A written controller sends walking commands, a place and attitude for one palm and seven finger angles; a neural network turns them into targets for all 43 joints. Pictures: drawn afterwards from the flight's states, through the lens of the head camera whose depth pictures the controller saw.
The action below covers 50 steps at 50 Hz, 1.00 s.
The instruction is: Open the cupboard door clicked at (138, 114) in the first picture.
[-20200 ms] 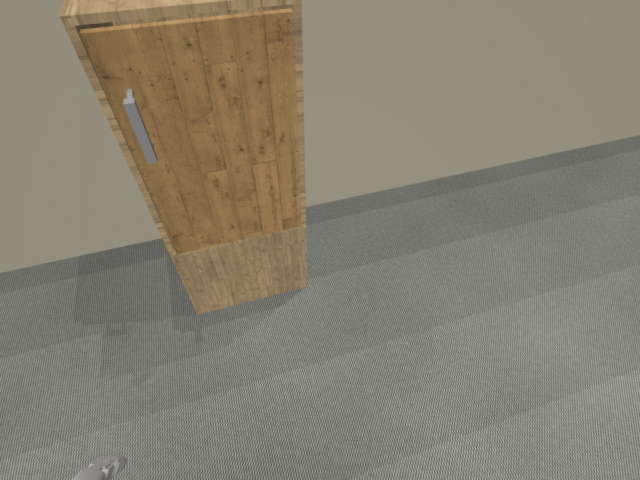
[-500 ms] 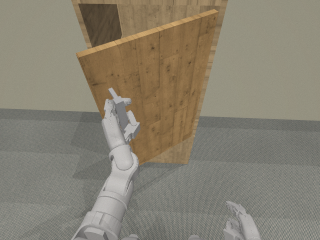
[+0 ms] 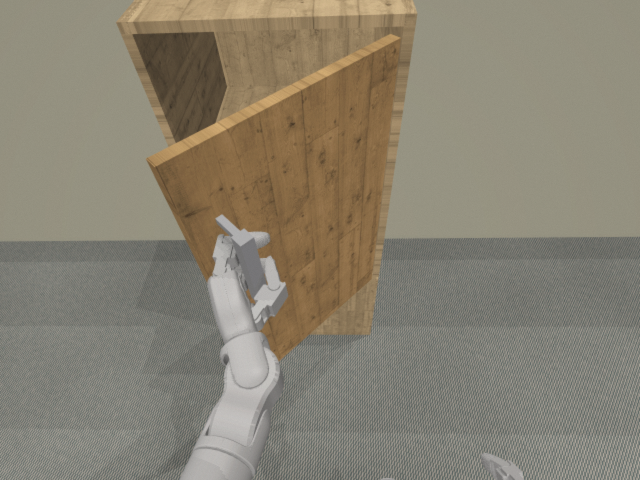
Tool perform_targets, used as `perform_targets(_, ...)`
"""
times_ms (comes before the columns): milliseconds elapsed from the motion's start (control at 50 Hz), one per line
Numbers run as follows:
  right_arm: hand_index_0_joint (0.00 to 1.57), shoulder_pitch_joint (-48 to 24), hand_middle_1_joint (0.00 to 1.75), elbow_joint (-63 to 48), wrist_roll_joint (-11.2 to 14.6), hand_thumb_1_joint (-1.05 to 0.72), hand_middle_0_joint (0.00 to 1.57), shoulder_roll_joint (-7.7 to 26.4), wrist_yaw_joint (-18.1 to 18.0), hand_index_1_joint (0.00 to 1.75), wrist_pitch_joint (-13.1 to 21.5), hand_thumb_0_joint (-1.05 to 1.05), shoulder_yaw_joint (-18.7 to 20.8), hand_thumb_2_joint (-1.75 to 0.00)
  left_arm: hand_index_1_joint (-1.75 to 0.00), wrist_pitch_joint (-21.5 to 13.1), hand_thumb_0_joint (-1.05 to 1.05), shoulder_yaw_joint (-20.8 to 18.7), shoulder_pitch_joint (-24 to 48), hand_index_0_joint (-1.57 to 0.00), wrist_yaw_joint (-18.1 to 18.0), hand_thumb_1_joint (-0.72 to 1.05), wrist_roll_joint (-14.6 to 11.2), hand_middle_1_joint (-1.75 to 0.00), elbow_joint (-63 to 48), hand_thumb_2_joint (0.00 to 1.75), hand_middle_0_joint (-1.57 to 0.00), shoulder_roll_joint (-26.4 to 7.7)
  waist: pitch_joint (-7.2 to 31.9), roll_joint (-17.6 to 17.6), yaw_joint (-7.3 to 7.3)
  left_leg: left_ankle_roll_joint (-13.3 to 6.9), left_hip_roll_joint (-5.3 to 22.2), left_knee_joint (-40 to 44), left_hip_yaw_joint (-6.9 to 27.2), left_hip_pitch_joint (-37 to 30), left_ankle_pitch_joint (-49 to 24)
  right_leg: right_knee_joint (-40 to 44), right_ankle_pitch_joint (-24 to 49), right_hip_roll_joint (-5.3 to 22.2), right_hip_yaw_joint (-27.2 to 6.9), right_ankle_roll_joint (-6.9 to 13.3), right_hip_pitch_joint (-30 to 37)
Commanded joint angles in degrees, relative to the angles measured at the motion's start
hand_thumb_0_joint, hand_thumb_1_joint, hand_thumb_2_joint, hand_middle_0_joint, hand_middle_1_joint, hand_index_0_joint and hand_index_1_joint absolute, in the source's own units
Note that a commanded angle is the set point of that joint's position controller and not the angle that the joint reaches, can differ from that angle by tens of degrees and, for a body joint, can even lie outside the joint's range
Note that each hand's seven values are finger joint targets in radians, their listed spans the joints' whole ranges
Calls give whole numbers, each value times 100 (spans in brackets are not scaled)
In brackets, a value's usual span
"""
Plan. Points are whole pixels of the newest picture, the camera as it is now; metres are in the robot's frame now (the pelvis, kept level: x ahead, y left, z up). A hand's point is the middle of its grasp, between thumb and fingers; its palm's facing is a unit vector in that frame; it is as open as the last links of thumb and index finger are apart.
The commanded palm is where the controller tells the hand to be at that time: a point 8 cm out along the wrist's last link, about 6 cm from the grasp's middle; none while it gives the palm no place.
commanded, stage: pull the door open along its arc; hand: left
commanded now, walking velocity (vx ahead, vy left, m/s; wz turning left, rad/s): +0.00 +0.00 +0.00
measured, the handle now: (243, 261) +0.38 +0.11 +0.07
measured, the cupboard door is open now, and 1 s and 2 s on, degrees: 45 47 49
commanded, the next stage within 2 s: open thumb and fingers to let go in 0.02 s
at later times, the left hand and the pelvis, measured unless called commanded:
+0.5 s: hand (278, 286) +0.34 +0.06 +0.07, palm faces +0.36 -0.93 -0.05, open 9.7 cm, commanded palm +0.29 +0.09 +0.06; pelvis +0.00 +0.00 -0.01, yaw +2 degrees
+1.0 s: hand (284, 290) +0.33 +0.05 +0.06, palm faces +0.34 -0.94 -0.05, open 14.7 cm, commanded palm +0.30 +0.09 +0.06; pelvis -0.01 +0.00 -0.01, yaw +1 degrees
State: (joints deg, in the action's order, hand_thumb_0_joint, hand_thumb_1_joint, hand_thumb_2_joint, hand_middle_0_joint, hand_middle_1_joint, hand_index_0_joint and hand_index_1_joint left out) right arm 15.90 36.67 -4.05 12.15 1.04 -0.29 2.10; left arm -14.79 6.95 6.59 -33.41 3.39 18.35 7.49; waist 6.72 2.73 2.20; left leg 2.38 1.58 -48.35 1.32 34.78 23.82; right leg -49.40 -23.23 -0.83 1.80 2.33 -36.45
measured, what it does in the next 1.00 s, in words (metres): stands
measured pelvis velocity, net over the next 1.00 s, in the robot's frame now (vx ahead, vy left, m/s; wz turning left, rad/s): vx -0.01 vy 0.00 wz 0.03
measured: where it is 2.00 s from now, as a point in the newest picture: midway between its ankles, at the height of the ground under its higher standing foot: outside the picture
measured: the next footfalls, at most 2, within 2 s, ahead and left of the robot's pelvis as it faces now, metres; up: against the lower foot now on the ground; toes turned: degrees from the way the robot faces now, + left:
none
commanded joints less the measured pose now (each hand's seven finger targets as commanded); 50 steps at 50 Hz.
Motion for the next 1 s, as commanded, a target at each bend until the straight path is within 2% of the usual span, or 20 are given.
perform_targets(0, 20, -798, 30, -902, -59, -90, 20, 351, -79, 30, 300, 0, 70, -90, -135, -181, 0, 297, 1535, -40, -372, 90, 479, -135, -1436, 90, -40, 211, 1206, -790, -60, -270, -238, 305, -223, -272, -954, 929, 1115, 158, -122, -104, 972)
perform_targets(40, 20, -903, 30, -838, -60, -90, 20, 305, -122, 30, 279, 0, 31, -90, -135, -96, 0, 310, 1838, -40, -477, 90, 464, -135, -1283, 90, -40, 283, 1162, -716, -15, -268, -262, 257, -203, -290, -846, 948, 901, 162, -114, -105, 840)
perform_targets(100, 20, -1028, 30, -831, -39, -90, 20, 255, -153, 30, 235, 0, 28, -90, -135, 17, 0, 404, 1852, -40, -494, 90, 390, -135, -1255, 90, -40, 434, 1433, -746, -41, -259, -273, 219, -189, -410, -961, 879, 1077, 145, -87, -98, 939)
perform_targets(240, 20, -978, 30, -878, -41, -90, 20, 235, -135, 30, 113, 0, 14, -90, -130, 110, 0, 563, 1829, -36, -329, 41, 349, -130, -1325, 69, -36, 618, 1676, -701, -46, -235, -262, 138, -146, -517, -1411, 630, 1862, 138, 4, -101, 1083)
perform_targets(280, 20, -971, 30, -919, -26, -90, 20, 238, -105, 30, 103, 0, 18, -90, -128, 129, 0, 727, 1752, -35, -269, 27, 390, -128, -1289, 63, -35, 760, 1581, -685, -20, -235, -238, 119, -117, -539, -1493, 583, 1896, 114, 63, -79, 1000)
perform_targets(380, 20, -1062, 30, -940, -6, -90, 20, 248, -129, 30, 76, 0, -5, -90, -124, 151, 0, 610, 1981, -33, -309, -8, 358, -124, -1269, 48, -33, 615, 1443, -749, -28, -238, -251, 149, -78, -425, -1210, 668, 1470, 125, 22, -79, 913)
perform_targets(400, 20, -1084, 30, -943, -7, -90, 20, 235, -126, 30, 73, 0, -6, -90, -124, 152, 0, 653, 1982, -32, -315, -15, 371, -124, -1279, 45, -32, 679, 1468, -635, -52, -233, -251, 153, -89, -440, -1214, 643, 1434, 126, 31, -66, 892)
perform_targets(460, 20, -1036, 30, -932, -28, -90, 20, 234, -114, 30, 99, 0, 13, -90, -122, 161, 0, 674, 1969, -31, -358, -36, 396, -122, -1274, 36, -31, 731, 1643, -659, -57, -238, -251, 106, -100, -461, -1308, 587, 1542, 115, 46, -61, 916)
perform_targets(500, 20, -1023, 30, -940, -16, -90, 20, 244, -119, 30, 92, 0, 0, -90, -120, 216, 0, 647, 1870, -30, -344, -50, 366, -120, -1158, 30, -30, 703, 1574, -823, -81, -234, -253, 151, -86, -380, -1288, 603, 1530, 111, 71, -61, 974)
perform_targets(540, 20, -1018, 30, -914, -15, -90, 20, 255, -144, 30, 86, 0, 14, -90, -120, 199, 0, 531, 2052, -30, -366, -50, 342, -120, -1273, 30, -30, 571, 1666, -822, -73, -241, -256, 129, -107, -390, -1256, 644, 1519, 123, 1, -78, 999)
perform_targets(580, 20, -1025, 30, -921, -10, -90, 20, 256, -135, 30, 101, 0, 14, -90, -110, 203, 0, 588, 1990, -28, -395, -50, 387, -110, -1264, 30, -28, 652, 1605, -644, -110, -226, -250, 174, -93, -369, -1271, 616, 1427, 103, 43, -35, 978)
perform_targets(680, 20, -986, 30, -861, -22, -90, 20, 263, -127, 30, 156, 0, 36, -90, -85, 178, 0, 597, 2083, -24, -468, -50, 459, -85, -1195, 30, -24, 647, 1574, -766, -53, -234, -229, 148, -98, -343, -1189, 649, 1280, 98, 45, -45, 885)
perform_targets(700, 20, -983, 30, -860, -33, -90, 20, 258, -120, 30, 170, 0, 31, -90, -80, 168, 0, 627, 2105, -23, -474, -50, 440, -80, -1210, 30, -23, 706, 1614, -665, -52, -239, -236, 152, -123, -371, -1151, 646, 1231, 98, 46, -51, 855)
perform_targets(740, 20, -945, 30, -846, -35, -90, 20, 259, -123, 30, 190, 0, 42, -90, -70, 142, 0, 619, 2092, -22, -491, -50, 457, -70, -1246, 30, -22, 688, 1679, -717, -63, -237, -241, 151, -127, -368, -1167, 640, 1248, 95, 43, -45, 899)
perform_targets(760, 20, -959, 30, -849, -32, -90, 20, 247, -113, 30, 197, 0, 40, -90, -65, 152, 0, 660, 2017, -21, -487, -50, 457, -65, -1223, 30, -21, 749, 1655, -649, -71, -235, -243, 142, -139, -368, -1175, 638, 1269, 95, 46, -42, 887)
perform_targets(800, 20, -972, 30, -848, -25, -90, 20, 259, -108, 30, 226, 0, 33, -90, -55, 158, 0, 700, 2059, -19, -481, -50, 449, -55, -1129, 30, -19, 798, 1490, -769, -38, -240, -233, 168, -114, -315, -1071, 674, 1107, 92, 68, -50, 802)
perform_targets(840, 20, -963, 30, -809, -39, -90, 20, 261, -113, 30, 233, 0, 31, -90, -45, 130, 0, 652, 2267, -18, -521, -50, 479, -45, -1158, 30, -18, 727, 1573, -609, -8, -243, -240, 141, -127, -355, -1020, 675, 1006, 98, 35, -49, 739)
perform_targets(880, 20, -953, 30, -817, -41, -90, 20, 260, -116, 30, 257, 0, 32, -90, -35, 137, 0, 629, 2220, -16, -535, -50, 482, -35, -1178, 30, -16, 700, 1558, -770, -25, -242, -239, 141, -94, -322, -1038, 679, 1022, 93, 53, -48, 778)
perform_targets(900, 20, -1005, 30, -833, -36, -90, 20, 253, -119, 30, 265, 0, 23, -90, -30, 143, 0, 572, 2161, -15, -536, -50, 429, -30, -1170, 30, -15, 675, 1567, -726, -54, -246, -253, 144, -123, -305, -969, 711, 960, 105, 20, -62, 780)
perform_targets(980, 20, -1097, 30, -792, -32, -90, 20, 257, -174, 30, 256, 0, -20, -90, -30, 137, 0, 425, 2512, -15, -566, -50, 374, -30, -1041, 30, -15, 523, 1365, -846, -8, -260, -291, 168, -97, -203, -640, 883, 442, 137, -64, -92, 674)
